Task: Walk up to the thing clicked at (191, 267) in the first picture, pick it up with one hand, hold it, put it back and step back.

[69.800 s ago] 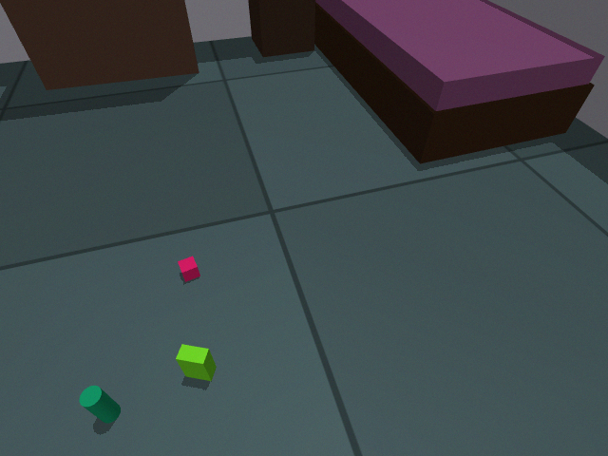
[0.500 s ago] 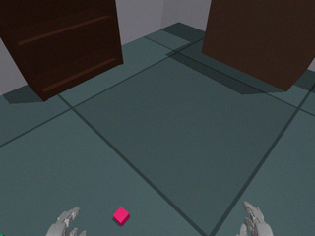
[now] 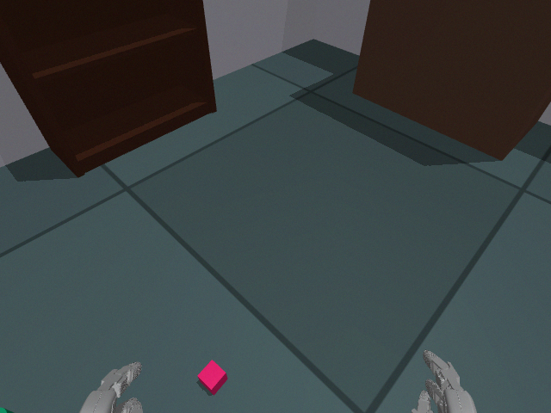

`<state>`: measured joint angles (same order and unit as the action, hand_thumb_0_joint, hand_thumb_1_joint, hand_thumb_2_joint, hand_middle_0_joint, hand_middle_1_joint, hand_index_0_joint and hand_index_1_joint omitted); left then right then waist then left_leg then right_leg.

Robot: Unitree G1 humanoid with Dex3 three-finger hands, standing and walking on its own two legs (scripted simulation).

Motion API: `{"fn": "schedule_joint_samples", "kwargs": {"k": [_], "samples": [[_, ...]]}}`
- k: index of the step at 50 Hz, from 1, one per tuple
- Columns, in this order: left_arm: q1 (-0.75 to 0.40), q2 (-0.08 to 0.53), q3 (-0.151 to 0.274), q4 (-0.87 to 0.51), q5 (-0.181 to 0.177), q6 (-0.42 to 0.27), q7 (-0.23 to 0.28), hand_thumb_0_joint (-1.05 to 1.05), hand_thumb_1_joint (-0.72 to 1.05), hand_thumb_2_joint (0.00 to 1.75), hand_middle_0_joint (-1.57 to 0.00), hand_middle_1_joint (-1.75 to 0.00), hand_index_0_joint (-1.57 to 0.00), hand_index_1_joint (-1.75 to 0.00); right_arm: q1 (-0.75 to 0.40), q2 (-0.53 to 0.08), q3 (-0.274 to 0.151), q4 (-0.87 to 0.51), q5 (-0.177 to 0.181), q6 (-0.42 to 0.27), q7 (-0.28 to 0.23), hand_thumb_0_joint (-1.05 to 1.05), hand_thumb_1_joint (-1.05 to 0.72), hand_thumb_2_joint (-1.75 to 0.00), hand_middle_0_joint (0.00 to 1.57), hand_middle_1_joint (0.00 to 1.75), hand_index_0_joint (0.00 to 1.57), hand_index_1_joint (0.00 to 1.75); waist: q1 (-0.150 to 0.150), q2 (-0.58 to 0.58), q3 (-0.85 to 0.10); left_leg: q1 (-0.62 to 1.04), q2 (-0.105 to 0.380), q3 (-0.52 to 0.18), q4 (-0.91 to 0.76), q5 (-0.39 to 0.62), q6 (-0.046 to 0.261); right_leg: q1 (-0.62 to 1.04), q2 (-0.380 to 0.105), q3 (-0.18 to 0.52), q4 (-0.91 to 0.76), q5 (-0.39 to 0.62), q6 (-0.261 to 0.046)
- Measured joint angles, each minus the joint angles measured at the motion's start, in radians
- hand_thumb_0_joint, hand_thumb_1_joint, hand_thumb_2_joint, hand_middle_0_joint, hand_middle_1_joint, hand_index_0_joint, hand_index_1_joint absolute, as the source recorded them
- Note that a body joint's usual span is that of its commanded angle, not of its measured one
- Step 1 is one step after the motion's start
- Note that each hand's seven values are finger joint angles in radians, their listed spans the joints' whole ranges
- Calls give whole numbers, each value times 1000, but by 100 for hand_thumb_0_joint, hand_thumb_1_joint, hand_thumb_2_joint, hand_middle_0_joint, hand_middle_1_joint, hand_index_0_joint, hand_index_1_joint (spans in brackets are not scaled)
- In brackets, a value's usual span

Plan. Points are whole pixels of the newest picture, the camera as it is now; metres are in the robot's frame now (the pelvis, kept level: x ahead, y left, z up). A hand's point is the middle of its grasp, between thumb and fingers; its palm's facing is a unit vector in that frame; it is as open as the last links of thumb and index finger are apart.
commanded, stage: home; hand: left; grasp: from above
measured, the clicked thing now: (212, 377) +0.41 +0.19 -0.68
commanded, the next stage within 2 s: stand in 0.70 s
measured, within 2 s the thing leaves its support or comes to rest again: neither
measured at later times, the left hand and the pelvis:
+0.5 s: hand out of the picture +0.16 +0.18 -0.04, palm faces +0.04 -0.98 -0.22, open 7.4 cm; pelvis +0.00 +0.00 +0.00, yaw +0 degrees
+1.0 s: hand out of the picture +0.14 +0.22 -0.09, palm faces +0.01 -0.94 -0.33, open 7.4 cm; pelvis -0.01 +0.00 +0.02, yaw +0 degrees
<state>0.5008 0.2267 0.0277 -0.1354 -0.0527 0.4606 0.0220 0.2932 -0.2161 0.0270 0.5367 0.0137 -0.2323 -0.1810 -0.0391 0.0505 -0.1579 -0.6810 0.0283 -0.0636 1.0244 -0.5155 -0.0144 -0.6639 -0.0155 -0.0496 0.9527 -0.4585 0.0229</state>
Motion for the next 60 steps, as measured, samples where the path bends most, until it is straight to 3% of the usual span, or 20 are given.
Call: {"fn": "schedule_joint_samples", "kwargs": {"k": [40,44,47,52,60], "samples": [[6,2,0,-11,-5,4,1,1,91,90,-20,-30,-20,-30,0,-3,-3,-9,3,10,7,1,-90,-89,20,30,21,30,0,1,0,-3,0,-3,1,-3,-1,-2,1,-2,1,-3,-1],[-174,31,-30,328,80,-236,10,1,91,90,-20,-30,-20,-30,-79,-30,-13,143,-91,102,84,1,-91,-89,20,30,21,30,42,-43,111,120,-24,20,-73,34,6,101,-24,18,-31,9,-4],[-255,51,-20,531,101,-326,6,1,91,90,-20,-30,-21,-30,-108,-52,-21,221,-90,159,138,1,-90,-89,20,30,21,30,55,-63,160,189,-36,27,-139,66,9,161,-36,24,-77,32,-1],[-279,70,7,738,99,-390,7,1,91,90,-20,-30,-20,-30,-105,-73,-59,292,-67,190,170,1,-90,-89,20,30,21,30,59,-69,196,270,-39,35,-222,101,13,237,-39,31,-153,65,5],[-270,64,18,971,93,-432,10,1,91,90,-20,-30,-20,-30,-90,-83,-79,391,-59,217,166,1,-91,-89,20,30,21,30,56,-52,208,381,-38,27,-336,147,19,360,-39,19,-287,118,12]]}}
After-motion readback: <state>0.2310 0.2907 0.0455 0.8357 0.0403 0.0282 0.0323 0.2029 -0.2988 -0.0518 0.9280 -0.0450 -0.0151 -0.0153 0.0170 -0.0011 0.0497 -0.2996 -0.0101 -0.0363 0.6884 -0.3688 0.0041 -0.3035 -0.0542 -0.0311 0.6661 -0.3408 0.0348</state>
